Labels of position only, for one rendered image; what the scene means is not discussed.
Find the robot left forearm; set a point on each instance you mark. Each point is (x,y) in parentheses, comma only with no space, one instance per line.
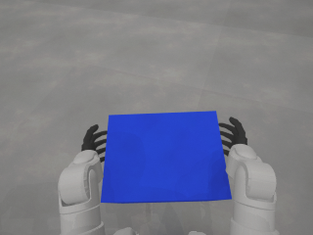
(79,196)

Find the robot right forearm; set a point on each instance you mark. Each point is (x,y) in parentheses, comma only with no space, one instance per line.
(255,193)

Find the robot left hand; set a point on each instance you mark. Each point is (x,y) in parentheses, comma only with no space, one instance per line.
(89,141)

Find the carton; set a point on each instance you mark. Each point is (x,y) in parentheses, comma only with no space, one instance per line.
(164,158)

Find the robot right hand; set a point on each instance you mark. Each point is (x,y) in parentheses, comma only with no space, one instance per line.
(238,136)

